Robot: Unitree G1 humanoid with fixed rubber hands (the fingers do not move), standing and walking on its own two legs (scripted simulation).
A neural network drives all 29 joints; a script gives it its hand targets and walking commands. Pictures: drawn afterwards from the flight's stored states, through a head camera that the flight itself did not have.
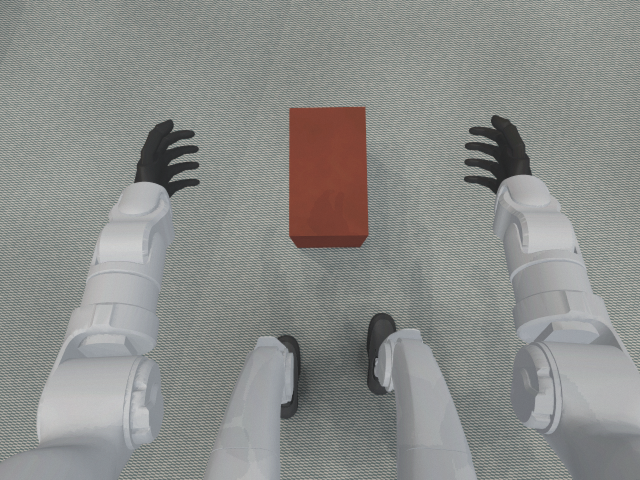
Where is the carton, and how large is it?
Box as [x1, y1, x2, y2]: [289, 107, 368, 247]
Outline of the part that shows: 289,108 289,236 297,247 360,246 368,234 364,107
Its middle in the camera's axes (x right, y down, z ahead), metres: +0.02 -0.14 +0.97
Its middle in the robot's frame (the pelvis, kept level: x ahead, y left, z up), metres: +0.57 +0.01 -0.58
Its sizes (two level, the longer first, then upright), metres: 0.292 0.171 0.227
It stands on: the floor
